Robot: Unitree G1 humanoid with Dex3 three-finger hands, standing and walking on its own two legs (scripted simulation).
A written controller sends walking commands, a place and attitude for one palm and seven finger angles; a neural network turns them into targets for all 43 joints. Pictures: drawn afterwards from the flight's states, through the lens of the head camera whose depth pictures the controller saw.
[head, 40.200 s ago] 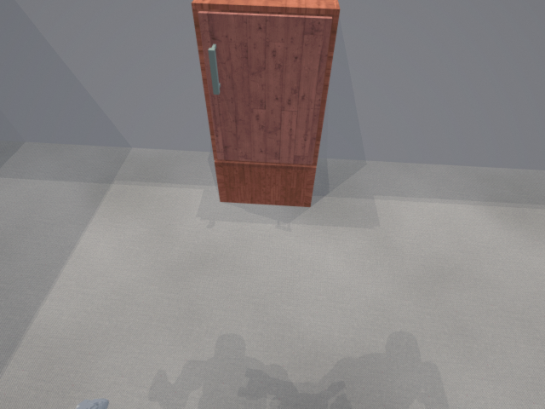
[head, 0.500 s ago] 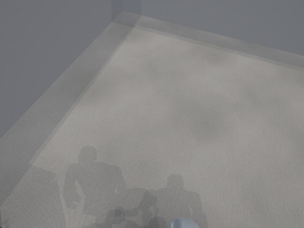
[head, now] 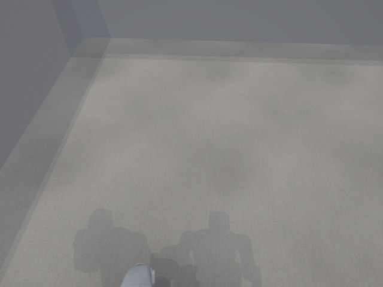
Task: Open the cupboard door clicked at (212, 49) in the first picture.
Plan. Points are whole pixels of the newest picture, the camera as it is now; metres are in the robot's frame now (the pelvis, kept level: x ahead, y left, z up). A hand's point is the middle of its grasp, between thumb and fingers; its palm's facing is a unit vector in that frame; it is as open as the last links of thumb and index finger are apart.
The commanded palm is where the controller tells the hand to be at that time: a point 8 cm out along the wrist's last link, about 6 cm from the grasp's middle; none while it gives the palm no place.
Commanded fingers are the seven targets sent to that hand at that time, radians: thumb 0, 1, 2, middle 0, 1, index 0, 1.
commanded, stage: walk to a spot facing it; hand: left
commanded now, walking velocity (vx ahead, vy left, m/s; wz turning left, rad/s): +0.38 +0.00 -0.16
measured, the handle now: out of the picture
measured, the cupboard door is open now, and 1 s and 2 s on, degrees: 44 44 44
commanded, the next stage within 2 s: turn to face it in 0.22 s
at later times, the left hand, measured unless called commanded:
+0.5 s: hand (114, 233) +0.28 +0.22 -0.18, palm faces -0.05 -0.99 -0.16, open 7.4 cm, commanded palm none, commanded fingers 0.00 0.90 0.90 -0.20 -0.30 -0.20 -0.30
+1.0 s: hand (114, 195) +0.39 +0.24 -0.18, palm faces +0.21 -0.95 -0.22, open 7.4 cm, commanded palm none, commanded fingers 0.00 0.90 0.90 -0.20 -0.30 -0.20 -0.30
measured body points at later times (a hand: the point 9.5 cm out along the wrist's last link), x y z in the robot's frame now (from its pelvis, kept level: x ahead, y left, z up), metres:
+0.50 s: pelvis +0.22 +0.04 +0.00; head +0.24 +0.05 +0.45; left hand +0.28 +0.27 -0.16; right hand +0.24 -0.20 -0.14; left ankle +0.24 +0.14 -0.74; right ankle +0.24 -0.11 -0.70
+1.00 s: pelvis +0.32 +0.02 -0.01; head +0.36 +0.05 +0.44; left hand +0.38 +0.29 -0.16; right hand +0.41 -0.22 -0.15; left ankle +0.31 +0.14 -0.74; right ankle +0.31 -0.12 -0.69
